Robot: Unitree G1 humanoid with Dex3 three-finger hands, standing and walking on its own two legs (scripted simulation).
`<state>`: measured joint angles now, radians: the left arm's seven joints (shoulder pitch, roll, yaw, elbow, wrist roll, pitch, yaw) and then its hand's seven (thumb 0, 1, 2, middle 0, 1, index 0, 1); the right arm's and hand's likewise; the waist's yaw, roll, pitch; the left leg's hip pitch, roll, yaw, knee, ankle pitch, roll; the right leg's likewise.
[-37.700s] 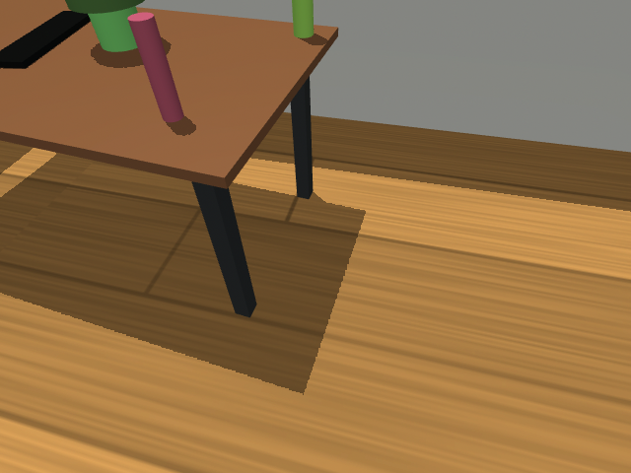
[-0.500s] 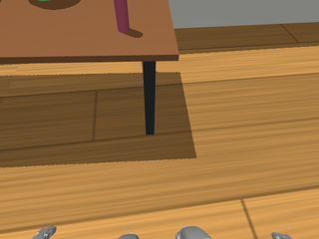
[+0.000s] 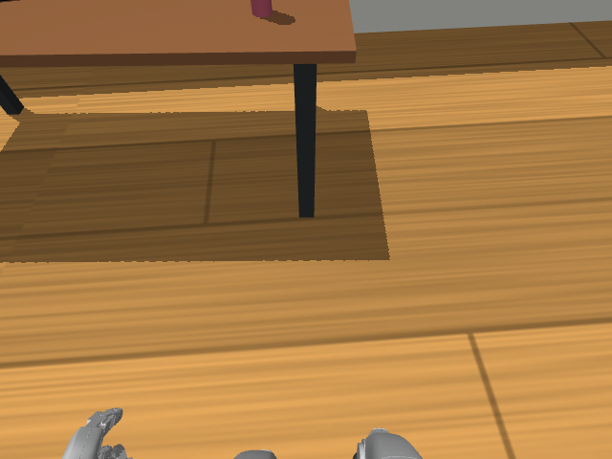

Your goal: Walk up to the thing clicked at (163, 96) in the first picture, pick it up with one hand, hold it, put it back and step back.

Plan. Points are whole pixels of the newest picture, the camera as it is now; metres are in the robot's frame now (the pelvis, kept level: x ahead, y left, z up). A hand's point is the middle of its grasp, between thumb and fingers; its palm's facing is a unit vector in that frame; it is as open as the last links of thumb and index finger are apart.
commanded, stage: step back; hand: left
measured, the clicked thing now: out of the picture +1.13 +0.16 +0.11
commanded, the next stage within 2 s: stand in 1.16 s
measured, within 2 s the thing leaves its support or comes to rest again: neither
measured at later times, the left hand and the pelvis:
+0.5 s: hand out of the picture -0.04 +0.26 -0.13, palm faces +0.01 -0.92 -0.39, open 7.4 cm; pelvis -0.08 -0.01 +0.01, yaw +0 degrees
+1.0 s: hand out of the picture +0.04 +0.26 -0.13, palm faces +0.02 -0.93 -0.36, open 7.4 cm; pelvis -0.05 +0.00 +0.01, yaw +0 degrees
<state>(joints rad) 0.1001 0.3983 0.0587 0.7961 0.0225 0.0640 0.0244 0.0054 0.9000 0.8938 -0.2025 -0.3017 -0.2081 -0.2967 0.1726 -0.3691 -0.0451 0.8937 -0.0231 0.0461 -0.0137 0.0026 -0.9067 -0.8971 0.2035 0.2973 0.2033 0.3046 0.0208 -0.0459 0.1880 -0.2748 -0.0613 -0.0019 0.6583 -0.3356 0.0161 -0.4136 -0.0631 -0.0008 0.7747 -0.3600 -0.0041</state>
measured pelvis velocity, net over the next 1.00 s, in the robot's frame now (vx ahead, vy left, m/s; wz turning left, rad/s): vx -0.05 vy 0.00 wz -0.01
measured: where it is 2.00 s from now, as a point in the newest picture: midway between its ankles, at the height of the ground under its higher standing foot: outside the picture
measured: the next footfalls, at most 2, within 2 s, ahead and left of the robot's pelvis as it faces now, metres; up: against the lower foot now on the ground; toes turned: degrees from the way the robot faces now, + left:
right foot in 0.24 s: -0.03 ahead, -0.14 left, +0.00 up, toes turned -3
left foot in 0.50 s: +0.01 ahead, +0.11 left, +0.00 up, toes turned -1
